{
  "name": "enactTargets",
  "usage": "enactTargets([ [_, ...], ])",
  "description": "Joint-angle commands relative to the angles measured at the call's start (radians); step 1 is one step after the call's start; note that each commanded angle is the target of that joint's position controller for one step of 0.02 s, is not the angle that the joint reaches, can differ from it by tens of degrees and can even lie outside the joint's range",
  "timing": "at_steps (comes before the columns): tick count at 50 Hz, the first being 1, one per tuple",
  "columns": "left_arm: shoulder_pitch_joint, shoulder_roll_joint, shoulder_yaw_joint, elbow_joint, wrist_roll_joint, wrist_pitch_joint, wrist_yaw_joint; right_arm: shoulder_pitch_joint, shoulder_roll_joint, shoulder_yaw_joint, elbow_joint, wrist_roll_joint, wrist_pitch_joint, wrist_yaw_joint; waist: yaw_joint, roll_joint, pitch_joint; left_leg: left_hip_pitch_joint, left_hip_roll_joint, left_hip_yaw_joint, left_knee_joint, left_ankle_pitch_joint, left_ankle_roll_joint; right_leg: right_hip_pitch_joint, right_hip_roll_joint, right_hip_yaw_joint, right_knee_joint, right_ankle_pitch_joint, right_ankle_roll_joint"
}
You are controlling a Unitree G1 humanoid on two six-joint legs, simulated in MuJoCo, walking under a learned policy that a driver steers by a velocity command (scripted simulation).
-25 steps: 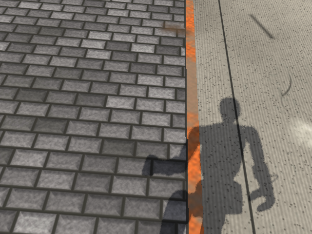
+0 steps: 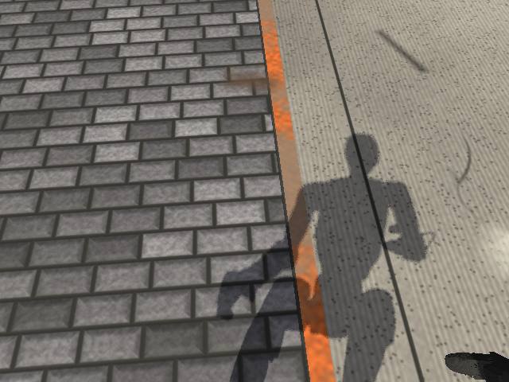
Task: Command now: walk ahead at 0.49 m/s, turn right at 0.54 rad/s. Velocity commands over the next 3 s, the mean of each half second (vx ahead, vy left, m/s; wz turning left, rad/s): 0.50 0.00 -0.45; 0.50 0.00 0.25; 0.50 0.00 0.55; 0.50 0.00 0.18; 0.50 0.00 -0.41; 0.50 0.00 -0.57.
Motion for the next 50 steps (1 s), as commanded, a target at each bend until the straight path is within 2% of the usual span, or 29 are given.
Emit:
enactTargets([
  [1,0.014,0.171,0.048,-0.049,-0.010,-0.001,0.011,-0.057,-0.103,-0.036,-0.078,0.017,-0.021,0.005,-0.015,-0.124,-0.043,0.210,-0.058,0.026,-0.099,0.038,0.006,-0.101,-0.223,0.212,-0.052,0.068,-0.129],
  [3,0.005,0.165,0.049,-0.052,-0.003,0.006,0.011,-0.018,-0.128,-0.054,-0.071,0.021,-0.027,0.007,-0.047,-0.150,-0.054,0.262,-0.059,0.025,-0.126,-0.055,0.040,-0.053,-0.244,0.268,0.023,0.069,-0.105],
  [4,-0.003,0.146,0.044,-0.056,0.001,0.010,0.009,0.047,-0.139,-0.065,-0.055,0.021,-0.031,0.005,-0.086,-0.153,-0.073,0.353,-0.059,0.040,-0.160,-0.080,0.067,-0.062,-0.224,0.266,0.083,0.079,-0.084],
  [5,0.005,0.098,0.027,-0.062,0.008,0.007,0.004,0.144,-0.170,-0.081,-0.046,0.010,-0.035,-0.001,-0.136,-0.124,-0.148,0.520,0.004,-0.002,-0.172,-0.114,0.113,-0.102,-0.172,0.221,0.243,0.074,-0.049],
  [6,0.046,0.016,0.000,-0.080,0.032,0.004,0.000,0.283,-0.226,-0.095,-0.038,0.001,-0.030,-0.011,-0.167,0.047,-0.299,0.765,0.202,-0.205,-0.171,-0.182,0.173,-0.228,-0.089,0.109,0.552,-0.183,-0.006],
  [7,0.143,0.018,-0.006,-0.120,-0.012,-0.007,-0.001,0.324,-0.284,-0.110,0.000,-0.010,-0.015,0.002,-0.104,0.382,-0.344,0.938,0.373,-0.703,-0.310,-0.499,0.317,-0.566,-0.026,0.016,0.835,-0.373,0.033],
  [8,0.115,0.124,0.016,-0.088,-0.025,-0.002,0.006,0.275,-0.182,-0.091,-0.026,0.000,-0.013,0.008,-0.131,0.195,-0.238,0.863,0.342,-0.680,-0.352,-0.644,0.293,-0.648,-0.097,0.048,0.947,-0.288,0.051],
  [9,0.017,0.158,0.028,-0.100,-0.015,0.004,0.006,0.242,-0.134,-0.077,-0.028,0.004,-0.008,0.003,-0.150,0.104,-0.140,0.768,0.298,-0.490,-0.345,-0.558,0.255,-0.660,-0.126,0.019,0.965,-0.191,0.058],
  [10,-0.024,0.143,0.028,-0.106,-0.003,0.010,0.006,0.203,-0.116,-0.069,-0.028,-0.004,-0.005,0.003,-0.136,0.036,-0.091,0.671,0.251,-0.356,-0.351,-0.391,0.241,-0.623,-0.158,0.003,0.940,-0.122,0.067],
  [11,-0.054,0.133,0.031,-0.118,0.005,0.011,0.004,0.177,-0.095,-0.064,-0.017,-0.007,-0.004,0.001,-0.123,0.043,-0.051,0.610,0.212,-0.261,-0.368,-0.281,0.240,-0.609,-0.182,0.003,0.891,-0.081,0.072],
  [12,-0.053,0.117,0.031,-0.122,0.000,0.015,-0.003,0.167,-0.091,-0.062,-0.009,-0.010,-0.006,-0.002,-0.108,0.075,-0.036,0.563,0.188,-0.185,-0.392,-0.219,0.231,-0.567,-0.205,-0.007,0.863,-0.055,0.074],
  [14,-0.055,0.073,0.022,-0.121,0.000,0.022,-0.007,0.184,-0.083,-0.063,0.019,-0.004,-0.015,0.000,-0.102,0.080,-0.031,0.531,0.166,-0.108,-0.427,-0.139,0.252,-0.539,-0.202,-0.030,0.811,-0.042,0.078],
  [17,-0.116,0.036,0.006,-0.137,0.011,0.021,-0.009,0.206,-0.116,-0.075,0.059,0.003,-0.020,0.005,-0.103,0.043,-0.011,0.548,0.184,-0.046,-0.462,-0.032,0.289,-0.575,-0.200,-0.026,0.656,0.004,0.085],
  [23,-0.291,0.015,-0.017,-0.166,0.013,-0.010,-0.042,0.246,-0.167,-0.084,0.124,0.029,0.003,0.002,-0.151,0.028,0.016,0.567,0.161,0.085,-0.475,0.032,0.269,-0.472,-0.188,-0.126,0.304,0.217,0.071],
  [27,-0.348,0.050,-0.007,-0.195,0.009,-0.018,-0.051,0.291,-0.191,-0.090,0.172,0.045,0.024,0.001,-0.138,0.050,0.028,0.651,0.208,0.073,-0.423,0.135,0.247,-0.413,-0.164,-0.143,0.197,0.135,0.020],
  [28,-0.309,0.069,0.003,-0.189,0.011,-0.021,-0.050,0.285,-0.200,-0.091,0.179,0.048,0.031,0.000,-0.103,0.056,0.004,0.658,0.203,0.075,-0.368,0.256,0.236,-0.334,-0.142,-0.157,0.165,0.116,0.003],
  [29,-0.204,0.098,0.021,-0.159,0.016,-0.024,-0.045,0.269,-0.202,-0.088,0.182,0.051,0.036,-0.003,-0.035,0.049,-0.058,0.631,0.172,0.106,-0.244,0.390,0.213,-0.168,-0.115,-0.179,0.115,0.149,-0.021],
  [30,-0.051,0.150,0.048,-0.113,0.021,-0.022,-0.034,0.272,-0.177,-0.076,0.179,0.044,0.036,-0.005,0.036,0.034,-0.159,0.529,0.121,0.137,-0.061,0.380,0.181,0.076,-0.126,-0.166,0.124,0.180,-0.046],
  [31,0.131,0.240,0.071,-0.086,0.034,-0.013,-0.014,0.275,-0.100,-0.044,0.145,0.006,0.029,-0.004,0.092,-0.126,-0.322,0.292,0.047,0.173,0.287,-0.022,0.134,0.385,-0.368,0.095,0.159,0.228,-0.111],
  [32,0.120,0.269,0.066,-0.090,0.044,-0.010,-0.016,0.388,-0.019,-0.022,0.136,0.025,0.014,0.000,0.016,-0.327,-0.439,0.003,-0.099,0.068,0.559,-0.613,0.095,0.552,-0.549,0.517,0.016,0.006,-0.238],
  [33,0.090,0.173,0.045,-0.090,0.034,-0.015,-0.018,0.307,-0.138,-0.054,0.149,0.051,0.008,0.001,0.054,-0.190,-0.325,-0.088,-0.054,-0.022,0.650,-0.585,0.098,0.445,-0.517,0.475,-0.042,-0.100,-0.203],
  [34,0.032,0.137,0.031,-0.083,0.023,-0.020,-0.019,0.241,-0.159,-0.065,0.123,0.062,0.006,0.002,0.029,-0.176,-0.188,-0.127,-0.012,0.003,0.637,-0.488,0.106,0.323,-0.484,0.322,-0.067,-0.079,-0.168],
  [35,-0.030,0.103,0.021,-0.080,0.024,-0.026,-0.024,0.213,-0.142,-0.064,0.123,0.051,0.011,-0.004,-0.007,-0.124,-0.127,-0.093,0.027,0.019,0.600,-0.402,0.101,0.208,-0.438,0.224,-0.099,-0.012,-0.146],
  [36,-0.078,0.073,0.015,-0.077,0.028,-0.034,-0.028,0.211,-0.130,-0.067,0.126,0.037,0.020,-0.006,-0.038,-0.134,-0.079,-0.058,0.051,0.018,0.557,-0.337,0.093,0.122,-0.400,0.140,-0.135,0.051,-0.134],
  [37,-0.103,0.061,0.015,-0.071,0.036,-0.044,-0.028,0.242,-0.111,-0.067,0.137,0.039,0.034,-0.005,-0.067,-0.156,-0.070,0.004,0.069,0.011,0.548,-0.288,0.086,0.061,-0.380,0.077,-0.169,0.098,-0.125],
  [39,-0.119,0.056,0.020,-0.049,0.040,-0.063,-0.026,0.260,-0.073,-0.063,0.146,0.042,0.056,-0.005,-0.090,-0.130,-0.050,0.029,0.070,0.011,0.536,-0.244,0.073,0.006,-0.372,-0.013,-0.212,0.207,-0.131],
  [42,-0.105,0.076,0.031,-0.012,0.046,-0.073,-0.015,0.199,-0.060,-0.063,0.119,0.036,0.068,-0.008,-0.087,-0.097,-0.004,-0.044,0.067,-0.012,0.444,-0.141,0.056,0.011,-0.370,-0.118,-0.238,0.306,-0.130],
  [46,-0.089,0.109,0.038,0.015,0.041,-0.063,0.000,0.090,-0.037,-0.052,0.082,0.031,0.059,0.015,-0.053,-0.081,0.030,-0.038,0.053,0.042,0.206,0.037,0.065,0.045,-0.350,-0.238,-0.255,0.326,-0.106],
  [50,-0.017,0.143,0.050,0.054,0.025,-0.040,0.008,-0.044,-0.022,-0.040,0.016,0.030,0.057,0.042,0.000,-0.057,0.075,-0.078,0.043,0.107,0.063,0.032,0.098,0.161,-0.391,-0.292,-0.234,0.361,-0.097],
])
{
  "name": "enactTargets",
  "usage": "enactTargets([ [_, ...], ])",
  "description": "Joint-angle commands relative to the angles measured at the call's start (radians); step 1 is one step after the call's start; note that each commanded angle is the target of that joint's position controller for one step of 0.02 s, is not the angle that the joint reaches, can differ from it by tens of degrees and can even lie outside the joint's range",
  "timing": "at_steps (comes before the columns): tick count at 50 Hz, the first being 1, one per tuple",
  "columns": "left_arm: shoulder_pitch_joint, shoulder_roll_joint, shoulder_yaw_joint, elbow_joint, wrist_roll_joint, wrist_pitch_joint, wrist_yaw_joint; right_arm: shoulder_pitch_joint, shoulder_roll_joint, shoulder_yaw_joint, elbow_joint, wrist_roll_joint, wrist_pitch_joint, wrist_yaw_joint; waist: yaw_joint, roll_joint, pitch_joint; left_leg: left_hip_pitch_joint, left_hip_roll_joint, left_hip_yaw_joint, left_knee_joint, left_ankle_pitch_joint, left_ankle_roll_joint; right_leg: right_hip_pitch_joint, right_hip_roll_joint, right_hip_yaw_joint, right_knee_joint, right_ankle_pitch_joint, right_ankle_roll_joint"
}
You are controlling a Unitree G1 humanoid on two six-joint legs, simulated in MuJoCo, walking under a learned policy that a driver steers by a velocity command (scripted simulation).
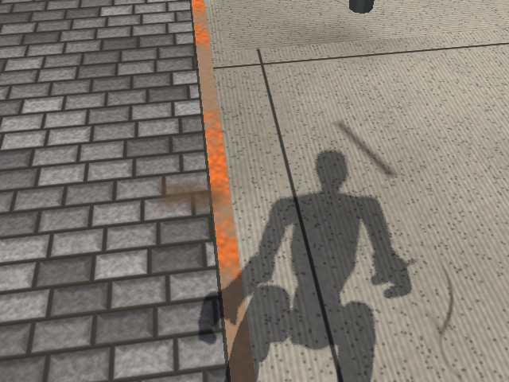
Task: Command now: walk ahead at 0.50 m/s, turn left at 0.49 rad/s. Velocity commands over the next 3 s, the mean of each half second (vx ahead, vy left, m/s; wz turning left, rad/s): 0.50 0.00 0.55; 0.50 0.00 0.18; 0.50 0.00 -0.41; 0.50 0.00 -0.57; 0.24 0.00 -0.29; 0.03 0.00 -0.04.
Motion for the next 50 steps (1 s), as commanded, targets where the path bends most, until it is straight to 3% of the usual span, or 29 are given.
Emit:
enactTargets([
  [1,-0.007,0.173,0.043,-0.042,-0.015,0.005,0.009,-0.129,-0.035,0.001,-0.118,0.000,-0.014,0.023,0.013,-0.069,0.091,-0.051,0.003,0.039,-0.086,-0.012,0.029,0.005,-0.324,0.061,-0.059,0.413,-0.129],
  [3,-0.006,0.190,0.048,-0.034,-0.023,0.022,0.011,-0.142,-0.047,-0.004,-0.144,0.001,-0.012,0.035,-0.001,-0.083,0.077,-0.022,-0.025,0.079,-0.118,-0.087,0.059,0.059,-0.335,0.035,0.007,0.575,-0.111],
  [5,-0.023,0.222,0.056,-0.040,-0.029,0.037,0.019,-0.086,-0.082,-0.023,-0.151,0.001,-0.005,0.038,-0.051,-0.125,0.006,0.105,-0.095,0.140,-0.113,-0.189,0.098,0.086,-0.331,0.008,0.152,0.912,-0.088],
  [6,-0.034,0.233,0.058,-0.044,-0.032,0.045,0.022,0.008,-0.115,-0.043,-0.134,0.003,-0.001,0.035,-0.107,-0.134,-0.052,0.227,-0.137,0.160,-0.117,-0.225,0.124,0.071,-0.320,-0.003,0.295,1.019,-0.075],
  [7,-0.052,0.229,0.054,-0.050,-0.038,0.048,0.026,0.162,-0.164,-0.073,-0.098,0.004,0.003,0.023,-0.196,-0.114,-0.131,0.459,-0.177,0.155,-0.187,-0.174,0.163,-0.025,-0.284,-0.023,0.506,0.975,-0.044],
  [8,-0.029,0.182,0.035,-0.066,-0.015,0.038,0.027,0.296,-0.249,-0.105,-0.069,0.006,0.016,-0.001,-0.241,0.008,-0.216,0.757,-0.058,-0.060,-0.216,-0.159,0.220,-0.277,-0.233,-0.019,0.813,0.599,0.003],
  [9,0.057,0.042,-0.008,-0.119,0.011,0.010,0.011,0.240,-0.330,-0.110,-0.087,0.007,0.003,-0.002,-0.105,0.223,-0.295,1.032,0.177,-0.644,-0.330,-0.342,0.406,-0.707,-0.009,0.114,1.135,-0.313,0.059],
  [10,-0.059,0.130,0.004,-0.131,-0.023,-0.028,-0.003,0.263,-0.242,-0.084,-0.111,0.000,-0.014,0.005,-0.185,0.085,-0.369,1.058,0.221,-0.777,-0.450,-0.411,0.409,-0.804,-0.023,0.321,1.208,-0.324,0.039],
  [11,-0.142,0.164,0.013,-0.163,-0.054,-0.046,-0.010,0.229,-0.196,-0.070,-0.103,-0.008,-0.028,0.008,-0.184,0.043,-0.228,0.956,0.196,-0.632,-0.471,-0.336,0.361,-0.864,-0.065,0.321,1.170,-0.223,0.017],
  [12,-0.149,0.151,0.009,-0.161,-0.042,-0.056,-0.004,0.170,-0.175,-0.063,-0.106,-0.003,-0.034,0.008,-0.135,-0.036,-0.141,0.810,0.149,-0.509,-0.468,-0.224,0.328,-0.830,-0.109,0.315,1.082,-0.138,0.009],
  [13,-0.143,0.154,0.014,-0.149,-0.015,-0.055,0.002,0.110,-0.146,-0.055,-0.118,-0.005,-0.035,0.005,-0.097,-0.051,-0.095,0.691,0.109,-0.419,-0.476,-0.115,0.306,-0.770,-0.138,0.312,0.998,-0.089,0.017],
  [14,-0.119,0.160,0.020,-0.144,-0.006,-0.044,0.001,0.077,-0.125,-0.046,-0.136,-0.018,-0.037,0.000,-0.065,-0.027,-0.088,0.617,0.085,-0.373,-0.496,-0.040,0.300,-0.706,-0.157,0.321,0.962,-0.052,0.025],
  [18,-0.142,0.116,0.010,-0.156,0.011,-0.007,0.005,0.093,-0.157,-0.054,-0.124,-0.012,-0.042,-0.022,-0.052,-0.018,-0.053,0.473,0.035,-0.262,-0.534,0.111,0.301,-0.665,-0.143,0.282,0.792,0.049,0.092],
  [23,-0.334,0.077,-0.010,-0.202,0.000,-0.014,-0.007,0.161,-0.177,-0.059,-0.093,-0.002,-0.026,-0.044,-0.127,0.030,-0.023,0.422,-0.033,-0.214,-0.511,-0.045,0.223,-0.588,-0.070,0.269,0.419,0.338,0.112],
  [25,-0.368,0.086,-0.011,-0.209,-0.010,-0.023,-0.019,0.192,-0.173,-0.057,-0.073,0.000,-0.024,-0.045,-0.146,0.042,-0.023,0.451,-0.006,-0.240,-0.496,-0.094,0.216,-0.560,-0.062,0.274,0.357,0.388,0.103],
  [28,-0.377,0.116,-0.001,-0.215,-0.010,-0.038,-0.034,0.223,-0.153,-0.050,-0.047,-0.002,-0.020,-0.047,-0.147,0.055,-0.018,0.558,0.047,-0.304,-0.427,-0.097,0.205,-0.564,-0.067,0.291,0.296,0.332,0.063],
  [30,-0.334,0.135,0.008,-0.208,-0.011,-0.045,-0.035,0.214,-0.158,-0.053,-0.040,-0.006,-0.015,-0.047,-0.118,0.084,-0.014,0.603,0.071,-0.333,-0.380,-0.014,0.191,-0.522,-0.062,0.276,0.277,0.235,0.025],
  [31,-0.262,0.149,0.019,-0.188,-0.008,-0.049,-0.031,0.198,-0.150,-0.050,-0.042,-0.006,-0.012,-0.045,-0.076,0.086,-0.040,0.606,0.045,-0.319,-0.312,0.097,0.175,-0.425,-0.044,0.249,0.236,0.225,-0.002],
  [32,-0.149,0.183,0.034,-0.165,0.002,-0.053,-0.025,0.193,-0.116,-0.037,-0.049,-0.012,-0.012,-0.042,-0.022,0.061,-0.133,0.571,-0.011,-0.275,-0.153,0.157,0.146,-0.239,-0.086,0.279,0.245,0.245,-0.046],
  [33,0.000,0.244,0.049,-0.151,0.012,-0.053,-0.022,0.239,-0.075,-0.019,-0.065,-0.028,-0.015,-0.044,0.012,-0.078,-0.288,0.392,-0.099,-0.199,0.137,-0.049,0.100,0.055,-0.255,0.492,0.284,0.246,-0.133],
  [34,0.082,0.284,0.064,-0.099,0.003,-0.039,-0.034,0.364,-0.031,-0.005,-0.064,0.003,-0.027,-0.044,-0.029,-0.392,-0.355,0.055,-0.224,-0.119,0.430,-0.590,0.032,0.288,-0.420,0.943,0.139,-0.027,-0.271],
  [35,0.073,0.188,0.039,-0.104,-0.027,-0.037,-0.039,0.307,-0.125,-0.019,-0.051,0.014,-0.031,-0.044,0.003,-0.255,-0.261,-0.066,-0.166,-0.180,0.531,-0.590,0.032,0.244,-0.415,0.995,0.079,-0.259,-0.246],
  [36,0.011,0.146,0.025,-0.112,-0.025,-0.031,-0.034,0.187,-0.159,-0.028,-0.072,0.013,-0.032,-0.042,0.015,-0.163,-0.130,-0.101,-0.126,-0.149,0.540,-0.499,0.035,0.120,-0.382,0.845,0.065,-0.238,-0.208],
  [37,-0.040,0.134,0.017,-0.122,-0.011,-0.024,-0.032,0.120,-0.149,-0.025,-0.088,-0.002,-0.035,-0.042,-0.002,-0.094,-0.065,-0.078,-0.086,-0.106,0.505,-0.428,0.034,0.001,-0.340,0.736,0.047,-0.127,-0.191],
  [38,-0.070,0.117,0.010,-0.120,-0.005,-0.021,-0.030,0.090,-0.134,-0.027,-0.098,-0.015,-0.040,-0.039,-0.023,-0.084,-0.024,-0.057,-0.052,-0.091,0.443,-0.374,0.032,-0.078,-0.306,0.665,0.024,-0.026,-0.190],
  [39,-0.081,0.104,0.003,-0.118,0.004,-0.023,-0.027,0.101,-0.117,-0.026,-0.098,-0.016,-0.041,-0.034,-0.046,-0.115,-0.027,-0.007,-0.026,-0.082,0.400,-0.339,0.030,-0.124,-0.276,0.609,0.006,0.053,-0.181],
  [42,-0.061,0.114,0.003,-0.095,-0.011,-0.028,-0.023,0.108,-0.071,-0.015,-0.095,-0.015,-0.036,-0.031,-0.058,-0.144,-0.033,0.019,-0.008,-0.041,0.295,-0.312,0.008,-0.165,-0.250,0.505,-0.037,0.202,-0.200],
  [46,-0.021,0.157,0.012,-0.066,-0.021,-0.017,-0.013,-0.023,-0.040,0.002,-0.132,-0.023,-0.043,-0.028,-0.022,-0.116,-0.006,0.013,-0.004,-0.012,0.046,-0.131,-0.018,-0.172,-0.228,0.411,-0.071,0.294,-0.194],
  [50,0.057,0.172,0.014,-0.029,-0.033,0.002,-0.006,-0.145,-0.034,0.005,-0.159,-0.014,-0.061,-0.012,0.016,-0.112,0.015,0.112,-0.057,0.009,-0.158,0.017,-0.034,-0.186,-0.210,0.383,-0.042,0.315,-0.172],
])
Over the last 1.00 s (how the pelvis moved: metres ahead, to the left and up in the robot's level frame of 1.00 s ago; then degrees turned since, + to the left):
0.51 -0.08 0.00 -3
